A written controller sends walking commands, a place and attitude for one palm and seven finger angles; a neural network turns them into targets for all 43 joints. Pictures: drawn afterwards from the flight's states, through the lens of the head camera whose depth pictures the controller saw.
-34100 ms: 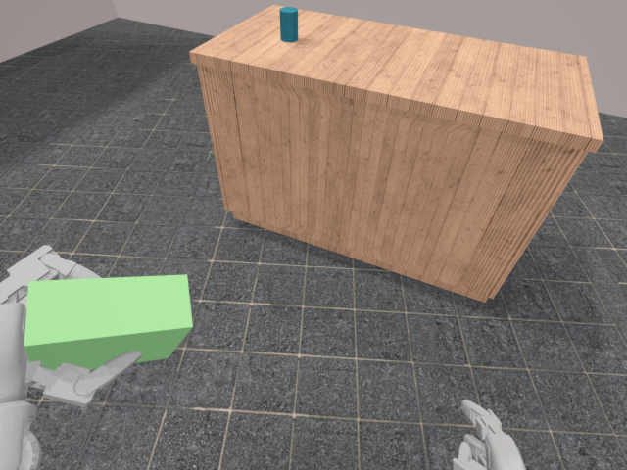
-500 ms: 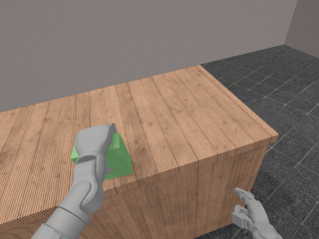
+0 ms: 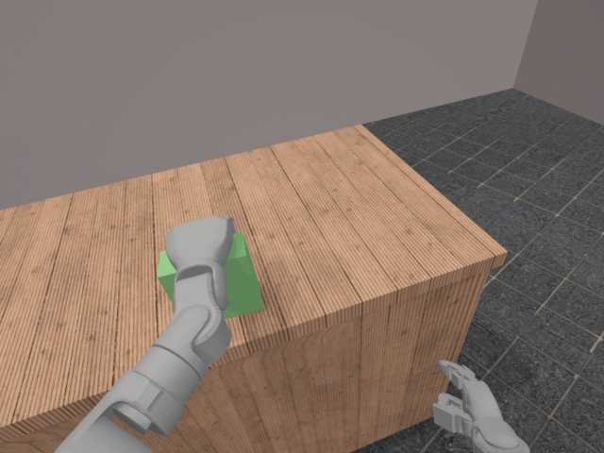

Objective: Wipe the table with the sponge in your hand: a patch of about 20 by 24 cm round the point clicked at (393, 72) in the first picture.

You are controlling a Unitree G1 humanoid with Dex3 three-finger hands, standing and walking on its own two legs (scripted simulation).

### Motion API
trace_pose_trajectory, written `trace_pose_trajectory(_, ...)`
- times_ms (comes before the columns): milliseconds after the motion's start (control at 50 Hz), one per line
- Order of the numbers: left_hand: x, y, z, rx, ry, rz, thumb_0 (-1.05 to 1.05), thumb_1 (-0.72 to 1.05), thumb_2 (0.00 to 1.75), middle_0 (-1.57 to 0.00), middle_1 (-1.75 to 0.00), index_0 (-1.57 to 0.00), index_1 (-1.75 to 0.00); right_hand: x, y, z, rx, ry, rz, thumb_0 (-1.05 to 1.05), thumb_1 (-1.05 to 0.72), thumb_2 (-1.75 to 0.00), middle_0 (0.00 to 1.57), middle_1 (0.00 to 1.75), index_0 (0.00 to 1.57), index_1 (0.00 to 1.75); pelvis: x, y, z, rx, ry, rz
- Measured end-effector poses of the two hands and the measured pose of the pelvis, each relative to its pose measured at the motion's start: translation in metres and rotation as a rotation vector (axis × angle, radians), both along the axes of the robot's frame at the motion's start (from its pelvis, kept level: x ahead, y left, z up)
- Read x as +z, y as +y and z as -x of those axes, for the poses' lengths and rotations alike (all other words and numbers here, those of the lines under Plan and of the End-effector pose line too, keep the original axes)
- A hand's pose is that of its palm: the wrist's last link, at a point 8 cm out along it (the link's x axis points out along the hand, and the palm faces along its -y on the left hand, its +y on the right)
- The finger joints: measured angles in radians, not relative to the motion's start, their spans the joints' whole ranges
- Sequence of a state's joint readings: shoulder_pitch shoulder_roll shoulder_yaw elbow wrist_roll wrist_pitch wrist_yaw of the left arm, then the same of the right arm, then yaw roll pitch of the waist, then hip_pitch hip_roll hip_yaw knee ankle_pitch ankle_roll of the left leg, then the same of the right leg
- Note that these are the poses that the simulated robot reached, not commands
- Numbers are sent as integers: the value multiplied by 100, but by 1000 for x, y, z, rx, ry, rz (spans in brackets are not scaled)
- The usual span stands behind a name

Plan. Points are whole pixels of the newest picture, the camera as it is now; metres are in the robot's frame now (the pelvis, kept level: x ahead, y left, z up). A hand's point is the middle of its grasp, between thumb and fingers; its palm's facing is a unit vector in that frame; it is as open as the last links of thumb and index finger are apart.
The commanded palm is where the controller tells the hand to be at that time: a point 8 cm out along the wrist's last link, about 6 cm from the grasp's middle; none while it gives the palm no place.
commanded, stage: wipe forward along the third lane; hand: left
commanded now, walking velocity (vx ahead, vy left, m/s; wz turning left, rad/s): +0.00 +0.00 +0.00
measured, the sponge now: (218, 290) +0.34 +0.18 +0.05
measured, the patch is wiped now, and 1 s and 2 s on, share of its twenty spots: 0.70 0.95 1.00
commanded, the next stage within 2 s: wipe back along the third lane in 1.30 s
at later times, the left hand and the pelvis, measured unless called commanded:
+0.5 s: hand (209, 245) +0.39 +0.20 +0.10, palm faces -0.03 -0.04 -1.00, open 9.7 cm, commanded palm +0.37 +0.21 +0.13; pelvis +0.01 -0.02 +0.00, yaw -1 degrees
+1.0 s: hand (202, 227) +0.43 +0.23 +0.10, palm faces -0.07 -0.03 -1.00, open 9.7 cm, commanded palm +0.42 +0.24 +0.13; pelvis +0.01 -0.01 +0.00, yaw +0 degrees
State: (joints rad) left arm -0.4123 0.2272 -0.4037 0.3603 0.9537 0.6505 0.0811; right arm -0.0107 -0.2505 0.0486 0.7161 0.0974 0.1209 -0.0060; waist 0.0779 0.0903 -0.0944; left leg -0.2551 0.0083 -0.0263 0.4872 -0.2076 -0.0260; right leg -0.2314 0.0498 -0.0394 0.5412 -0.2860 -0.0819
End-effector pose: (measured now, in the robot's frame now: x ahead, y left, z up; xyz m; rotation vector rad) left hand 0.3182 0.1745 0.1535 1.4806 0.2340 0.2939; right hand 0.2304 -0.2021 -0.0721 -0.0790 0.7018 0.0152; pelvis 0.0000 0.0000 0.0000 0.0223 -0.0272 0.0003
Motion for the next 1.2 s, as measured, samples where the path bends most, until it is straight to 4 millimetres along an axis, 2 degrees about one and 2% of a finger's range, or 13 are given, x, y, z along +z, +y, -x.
trace_pose_trajectory(220,-1,9,-28,41,60,-13,-1,-50,109,-77,-140,-80,-133,-24,-36,40,-95,112,48,2,-91,-90,20,30,20,30,0,-8,-2,-6,34,-1)
trace_pose_trajectory(420,-1,18,-47,39,78,-20,0,-50,109,-77,-141,-79,-134,-38,-54,66,-146,193,70,2,-91,-90,20,30,20,30,0,-15,-5,-10,61,-2)
trace_pose_trajectory(640,-1,24,-59,40,94,-27,1,-50,109,-77,-140,-80,-134,-41,-60,70,-157,210,72,2,-91,-90,20,30,20,30,0,-18,-7,-8,83,0)
trace_pose_trajectory(820,0,34,-77,47,116,-35,1,-50,109,-77,-140,-79,-134,-42,-61,75,-164,225,81,1,-91,-90,20,30,20,30,-1,-19,-6,-3,109,2)
trace_pose_trajectory(1200,2,60,-120,53,139,-48,2,-50,109,-77,-140,-79,-135,-53,-65,130,-243,391,121,1,-91,-90,20,30,20,30,0,-3,-14,-10,165,17)
